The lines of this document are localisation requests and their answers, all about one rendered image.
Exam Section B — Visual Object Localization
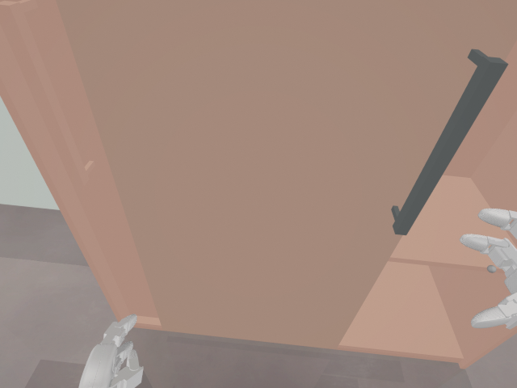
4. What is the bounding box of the right robot hand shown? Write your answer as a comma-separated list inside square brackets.
[460, 209, 517, 329]

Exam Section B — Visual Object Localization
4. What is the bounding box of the left robot hand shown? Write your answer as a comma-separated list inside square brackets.
[78, 314, 144, 388]

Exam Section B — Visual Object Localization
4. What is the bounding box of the wardrobe door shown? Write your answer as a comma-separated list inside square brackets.
[0, 0, 158, 318]
[56, 0, 517, 349]

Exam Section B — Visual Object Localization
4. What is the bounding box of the handle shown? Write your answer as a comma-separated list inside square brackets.
[0, 1, 89, 186]
[391, 49, 508, 235]

